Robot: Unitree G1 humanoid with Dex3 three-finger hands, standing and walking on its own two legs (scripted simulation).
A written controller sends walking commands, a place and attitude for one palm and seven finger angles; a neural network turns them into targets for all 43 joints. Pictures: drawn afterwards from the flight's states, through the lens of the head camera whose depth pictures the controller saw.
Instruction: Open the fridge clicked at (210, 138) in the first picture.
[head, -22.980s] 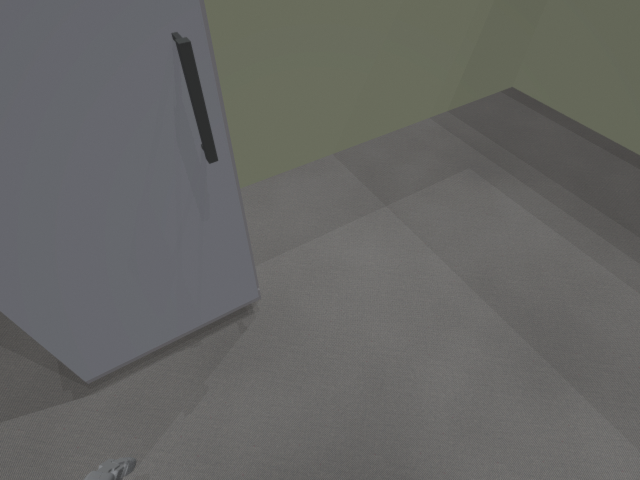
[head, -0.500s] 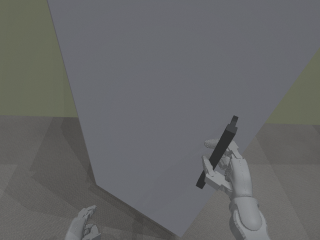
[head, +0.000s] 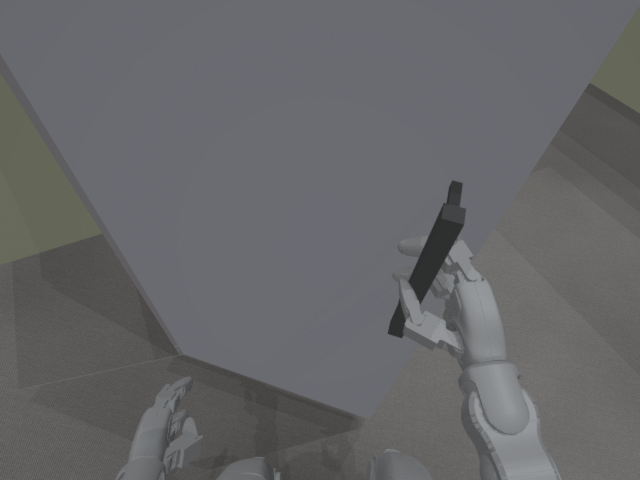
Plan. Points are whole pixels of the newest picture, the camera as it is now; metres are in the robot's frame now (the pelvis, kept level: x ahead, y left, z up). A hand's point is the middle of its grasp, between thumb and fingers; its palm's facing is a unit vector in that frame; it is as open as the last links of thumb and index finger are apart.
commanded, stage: walk backward, drawing the door open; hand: right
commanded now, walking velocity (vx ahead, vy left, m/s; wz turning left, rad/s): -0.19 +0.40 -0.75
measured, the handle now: (421, 271) +0.34 -0.08 +0.10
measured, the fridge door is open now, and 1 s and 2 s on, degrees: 45 81 73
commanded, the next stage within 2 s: stop walking and hold the door back in 0.66 s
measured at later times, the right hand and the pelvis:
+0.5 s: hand (310, 449) +0.14 +0.03 +0.10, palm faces +0.32 +0.94 -0.15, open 6.5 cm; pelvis -0.07 +0.22 -0.01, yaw -25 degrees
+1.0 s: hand out of the picture +0.05 +0.15 +0.11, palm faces +0.70 +0.69 -0.18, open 5.8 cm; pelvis -0.08 +0.44 +0.01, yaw -45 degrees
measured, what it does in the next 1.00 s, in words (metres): steps to the left, turning right: right foot, then left foot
